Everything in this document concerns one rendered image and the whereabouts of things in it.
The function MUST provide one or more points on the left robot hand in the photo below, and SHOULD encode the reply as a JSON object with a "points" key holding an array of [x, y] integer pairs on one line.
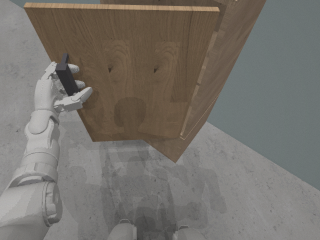
{"points": [[46, 92]]}

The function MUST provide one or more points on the left robot thigh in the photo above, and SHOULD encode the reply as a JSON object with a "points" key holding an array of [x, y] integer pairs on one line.
{"points": [[123, 231]]}

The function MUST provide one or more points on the robot left upper arm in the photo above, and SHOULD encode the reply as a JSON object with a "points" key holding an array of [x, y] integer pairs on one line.
{"points": [[28, 211]]}

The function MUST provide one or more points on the robot left shin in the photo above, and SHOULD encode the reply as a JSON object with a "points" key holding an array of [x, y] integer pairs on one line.
{"points": [[124, 221]]}

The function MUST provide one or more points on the handle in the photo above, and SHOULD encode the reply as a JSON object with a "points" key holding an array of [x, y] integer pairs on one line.
{"points": [[64, 74]]}

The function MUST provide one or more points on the left robot forearm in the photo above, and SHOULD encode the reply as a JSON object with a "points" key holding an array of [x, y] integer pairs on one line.
{"points": [[41, 157]]}

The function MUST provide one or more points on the cupboard door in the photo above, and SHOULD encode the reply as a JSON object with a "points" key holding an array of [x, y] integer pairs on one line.
{"points": [[141, 61]]}

